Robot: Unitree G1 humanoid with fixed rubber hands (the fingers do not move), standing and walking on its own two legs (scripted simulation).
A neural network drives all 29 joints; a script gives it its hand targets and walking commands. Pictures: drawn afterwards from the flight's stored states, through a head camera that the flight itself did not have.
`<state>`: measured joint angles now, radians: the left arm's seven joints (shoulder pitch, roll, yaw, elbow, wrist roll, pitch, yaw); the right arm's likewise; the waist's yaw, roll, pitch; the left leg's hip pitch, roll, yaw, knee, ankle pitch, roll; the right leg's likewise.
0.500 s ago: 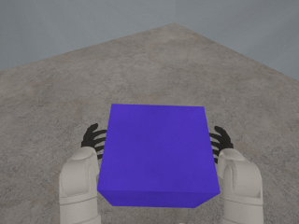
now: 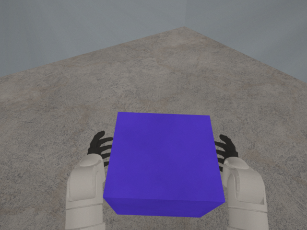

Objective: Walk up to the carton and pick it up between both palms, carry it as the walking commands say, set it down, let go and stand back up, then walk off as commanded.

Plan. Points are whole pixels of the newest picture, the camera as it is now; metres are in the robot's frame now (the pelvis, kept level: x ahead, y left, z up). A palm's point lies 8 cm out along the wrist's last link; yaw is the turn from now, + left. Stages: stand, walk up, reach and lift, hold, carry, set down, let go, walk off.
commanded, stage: carry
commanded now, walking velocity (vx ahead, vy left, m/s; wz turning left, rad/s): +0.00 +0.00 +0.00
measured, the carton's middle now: (161, 167) +0.30 +0.00 -0.01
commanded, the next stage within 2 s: none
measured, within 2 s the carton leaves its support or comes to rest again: neither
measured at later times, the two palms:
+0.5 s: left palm (85, 149) +0.32 +0.20 +0.06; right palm (206, 145) +0.32 -0.13 +0.06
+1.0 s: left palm (89, 146) +0.34 +0.20 +0.04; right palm (205, 141) +0.34 -0.13 +0.05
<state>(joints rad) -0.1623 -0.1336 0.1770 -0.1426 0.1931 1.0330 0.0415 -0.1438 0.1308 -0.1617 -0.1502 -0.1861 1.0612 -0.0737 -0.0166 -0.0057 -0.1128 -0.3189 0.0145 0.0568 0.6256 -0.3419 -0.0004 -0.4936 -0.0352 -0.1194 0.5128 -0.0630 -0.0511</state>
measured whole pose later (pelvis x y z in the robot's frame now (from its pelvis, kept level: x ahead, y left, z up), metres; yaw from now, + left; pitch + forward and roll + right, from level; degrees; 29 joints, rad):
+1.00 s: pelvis +0.07 +0.04 +0.00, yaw +0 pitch +3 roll +0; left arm -0.10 -0.13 0.16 -0.04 0.19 0.82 0.07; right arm -0.14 0.13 -0.17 -0.01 -0.20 0.81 -0.05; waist -0.01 0.01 -0.09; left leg -0.22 -0.01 0.07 0.60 -0.43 0.03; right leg -0.45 -0.06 -0.10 0.59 -0.19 -0.01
